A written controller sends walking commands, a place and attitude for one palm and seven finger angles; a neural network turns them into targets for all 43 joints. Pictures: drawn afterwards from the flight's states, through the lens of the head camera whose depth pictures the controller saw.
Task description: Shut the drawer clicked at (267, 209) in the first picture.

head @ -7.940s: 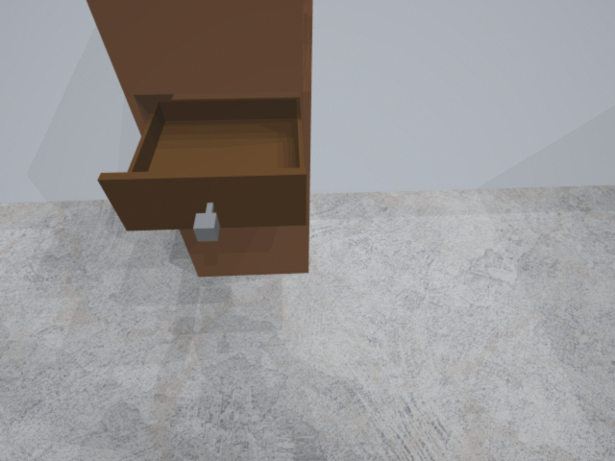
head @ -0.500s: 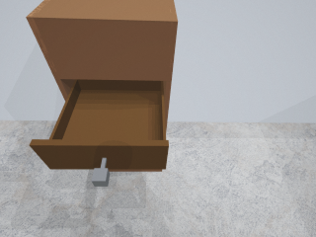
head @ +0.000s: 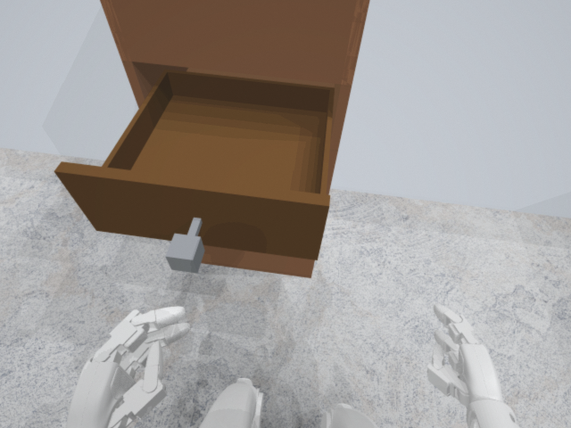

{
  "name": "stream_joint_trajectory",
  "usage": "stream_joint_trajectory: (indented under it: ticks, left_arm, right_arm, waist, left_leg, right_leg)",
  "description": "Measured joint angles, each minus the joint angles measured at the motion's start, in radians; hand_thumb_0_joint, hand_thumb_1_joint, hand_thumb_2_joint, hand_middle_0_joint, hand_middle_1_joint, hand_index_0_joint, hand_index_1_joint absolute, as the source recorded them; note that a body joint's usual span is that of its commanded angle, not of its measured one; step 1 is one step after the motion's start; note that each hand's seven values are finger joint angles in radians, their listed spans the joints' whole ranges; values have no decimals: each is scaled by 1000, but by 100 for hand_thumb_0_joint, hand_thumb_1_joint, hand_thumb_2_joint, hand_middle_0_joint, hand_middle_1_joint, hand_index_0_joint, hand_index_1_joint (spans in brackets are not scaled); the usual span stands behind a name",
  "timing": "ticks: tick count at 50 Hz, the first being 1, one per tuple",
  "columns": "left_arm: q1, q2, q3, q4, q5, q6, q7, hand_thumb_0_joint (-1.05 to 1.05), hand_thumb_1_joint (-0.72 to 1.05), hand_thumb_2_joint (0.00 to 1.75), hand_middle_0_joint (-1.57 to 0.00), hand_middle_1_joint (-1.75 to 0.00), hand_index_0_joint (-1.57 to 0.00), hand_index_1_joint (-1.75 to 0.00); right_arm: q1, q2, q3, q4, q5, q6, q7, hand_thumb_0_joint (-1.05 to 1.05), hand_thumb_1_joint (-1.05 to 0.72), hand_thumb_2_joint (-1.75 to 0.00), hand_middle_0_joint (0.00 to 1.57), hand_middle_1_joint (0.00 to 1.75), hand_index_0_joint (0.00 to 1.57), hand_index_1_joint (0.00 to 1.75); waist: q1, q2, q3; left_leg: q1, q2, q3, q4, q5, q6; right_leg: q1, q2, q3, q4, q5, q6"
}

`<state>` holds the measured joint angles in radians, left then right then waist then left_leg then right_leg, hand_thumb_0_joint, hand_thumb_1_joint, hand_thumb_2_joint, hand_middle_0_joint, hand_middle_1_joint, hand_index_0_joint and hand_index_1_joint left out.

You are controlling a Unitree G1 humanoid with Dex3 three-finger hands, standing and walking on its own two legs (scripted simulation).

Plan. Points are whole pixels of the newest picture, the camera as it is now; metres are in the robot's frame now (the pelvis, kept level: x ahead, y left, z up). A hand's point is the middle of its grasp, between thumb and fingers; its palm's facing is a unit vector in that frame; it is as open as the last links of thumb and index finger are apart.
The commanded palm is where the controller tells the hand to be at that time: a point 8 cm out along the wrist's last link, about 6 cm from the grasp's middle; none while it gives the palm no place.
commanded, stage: raise the hand and make a fist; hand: left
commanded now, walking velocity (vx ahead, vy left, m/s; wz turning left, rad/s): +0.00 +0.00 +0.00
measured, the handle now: (190, 241) +0.36 +0.19 +0.03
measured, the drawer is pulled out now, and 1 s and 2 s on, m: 0.29 0.29 0.29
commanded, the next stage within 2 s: bring the fist close to the handle in 1.40 s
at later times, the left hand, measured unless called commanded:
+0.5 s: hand (157, 352) +0.19 +0.16 +0.09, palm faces +0.02 -1.00 -0.06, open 3.3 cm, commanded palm +0.14 +0.22 +0.10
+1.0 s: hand (156, 350) +0.18 +0.15 +0.12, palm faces -0.01 -1.00 -0.01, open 3.3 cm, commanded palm +0.14 +0.21 +0.13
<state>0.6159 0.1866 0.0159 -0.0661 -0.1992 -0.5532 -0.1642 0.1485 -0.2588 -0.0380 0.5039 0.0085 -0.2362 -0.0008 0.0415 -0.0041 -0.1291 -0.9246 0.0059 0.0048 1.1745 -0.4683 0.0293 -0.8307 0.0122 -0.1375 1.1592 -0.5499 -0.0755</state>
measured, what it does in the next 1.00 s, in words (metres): stands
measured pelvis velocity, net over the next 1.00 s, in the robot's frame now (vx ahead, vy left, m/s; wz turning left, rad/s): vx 0.03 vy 0.02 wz -0.01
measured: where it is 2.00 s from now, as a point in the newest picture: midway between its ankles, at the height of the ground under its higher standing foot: outside the picture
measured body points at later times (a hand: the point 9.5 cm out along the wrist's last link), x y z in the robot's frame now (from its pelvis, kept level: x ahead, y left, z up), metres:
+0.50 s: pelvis +0.04 -0.01 +0.02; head +0.10 -0.01 +0.47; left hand +0.18 +0.22 +0.09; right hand +0.22 -0.26 -0.06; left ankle +0.06 +0.10 -0.64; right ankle +0.02 -0.08 -0.64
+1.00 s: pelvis +0.03 +0.02 +0.03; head +0.05 +0.02 +0.48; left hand +0.18 +0.21 +0.13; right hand +0.23 -0.19 -0.02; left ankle +0.06 +0.10 -0.64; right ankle +0.02 -0.08 -0.64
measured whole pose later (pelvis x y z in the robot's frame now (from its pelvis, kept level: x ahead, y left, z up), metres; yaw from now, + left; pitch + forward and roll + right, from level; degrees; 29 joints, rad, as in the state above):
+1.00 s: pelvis +0.03 +0.02 +0.03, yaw -1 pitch +10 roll -2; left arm 0.77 0.19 -0.05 -0.43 -0.18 -0.31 -0.10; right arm 0.25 -0.21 0.03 0.40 0.04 -0.14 -0.01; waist 0.02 0.05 -0.15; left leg -0.75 0.00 0.02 1.04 -0.46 0.06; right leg -0.65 0.01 -0.11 0.99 -0.51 -0.04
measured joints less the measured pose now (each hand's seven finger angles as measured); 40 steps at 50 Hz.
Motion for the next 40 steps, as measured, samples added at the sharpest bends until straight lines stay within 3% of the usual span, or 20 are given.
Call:
stream_joint_trajectory:
  ticks: [3, 5, 10, 13, 16, 19, 24, 29, 40]
  left_arm:
    - [-39, 2, 17, -70, -15, -6, 26, 2, 90, 90, -57, -71, -59, -72]
    - [-80, -1, 26, -86, -21, 16, 11, 2, 90, 90, -61, -76, -63, -76]
    - [-108, 4, 21, -68, -24, 195, -71, 2, 90, 90, -72, -87, -73, -87]
    - [-54, 4, 36, -67, -35, 273, -72, 2, 90, 90, -78, -94, -79, -93]
    - [23, -4, 73, -96, -49, 249, -34, 2, 90, 90, -85, -100, -85, -100]
    - [93, -6, 106, -135, -56, 163, -11, 2, 90, 90, -91, -107, -91, -106]
    - [134, -7, 93, -150, -67, 54, -64, 2, 90, 90, -101, -118, -101, -117]
    - [124, -5, 38, -160, -61, 78, -106, 2, 90, 90, -111, -129, -111, -128]
    - [136, -24, -16, -281, -24, 176, -6, 2, 90, 90, -132, -151, -132, -151]
  right_arm:
    - [-2, 23, 27, -1, 4, 5, -12, 1, -91, -90, 20, 30, 20, 30]
    - [4, 42, 48, 2, 9, 15, -15, 1, -91, -90, 20, 30, 20, 30]
    - [52, 80, 78, 3, 30, 77, -28, 1, -90, -90, 20, 30, 20, 30]
    - [87, 86, 69, 9, 35, 110, -40, 1, -90, -90, 21, 30, 20, 30]
    - [111, 79, 41, 23, 33, 115, -47, 1, -90, -90, 21, 30, 20, 30]
    - [120, 59, 10, 36, 28, 101, -44, 1, -90, -90, 20, 30, 20, 30]
    - [87, 11, -14, 43, 29, 67, -36, 1, -90, -90, 20, 30, 20, 30]
    - [53, 12, -15, 14, 36, 51, -39, 1, -91, -90, 20, 30, 20, 30]
    - [55, 60, 46, -63, 36, 79, -19, 1, -90, -90, 20, 30, 20, 30]
  waist:
    - [3, 28, -8]
    - [-2, 43, -13]
    - [-28, 50, -17]
    - [-42, 38, -18]
    - [-44, 25, -15]
    - [-39, 20, -14]
    - [-37, 34, -8]
    - [-32, 36, -8]
    - [-26, 50, -30]
  left_leg:
    - [-19, 3, -18, 19, -10, -8]
    - [-20, 7, -22, 16, -12, -13]
    - [39, 10, 3, -50, -6, -18]
    - [94, 9, 21, -104, -1, -18]
    - [133, 11, 26, -137, 0, -20]
    - [138, 10, 20, -144, -2, -20]
    - [104, 3, 6, -119, -6, -12]
    - [94, 0, 13, -112, -3, -1]
    - [153, -7, 12, -135, 7, 17]
  right_leg:
    - [-10, 5, -17, 8, -10, -6]
    - [-10, 10, -20, 2, -11, -9]
    - [30, 14, 9, -47, -3, -2]
    - [73, 15, 28, -88, 2, 0]
    - [109, 19, 36, -121, 7, -1]
    - [120, 20, 30, -135, 7, -1]
    - [99, 13, 15, -124, 3, 6]
    - [88, 9, 21, -117, 8, 13]
    - [156, 5, 21, -159, 29, 29]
